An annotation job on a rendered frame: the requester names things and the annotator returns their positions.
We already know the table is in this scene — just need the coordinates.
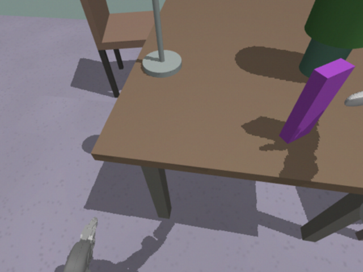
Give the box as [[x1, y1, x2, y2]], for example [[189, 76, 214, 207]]
[[91, 0, 363, 242]]

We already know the desk lamp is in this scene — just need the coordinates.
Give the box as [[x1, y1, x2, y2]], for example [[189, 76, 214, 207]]
[[142, 0, 182, 78]]

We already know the left robot hand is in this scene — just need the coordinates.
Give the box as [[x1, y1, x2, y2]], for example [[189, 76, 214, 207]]
[[63, 217, 98, 272]]

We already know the potted plant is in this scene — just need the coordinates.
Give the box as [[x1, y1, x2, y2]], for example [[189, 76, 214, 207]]
[[299, 0, 363, 78]]

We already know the right robot hand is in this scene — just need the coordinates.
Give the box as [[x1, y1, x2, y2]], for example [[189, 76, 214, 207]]
[[344, 91, 363, 107]]

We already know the carton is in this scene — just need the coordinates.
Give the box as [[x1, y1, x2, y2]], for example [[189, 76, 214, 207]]
[[279, 58, 355, 144]]

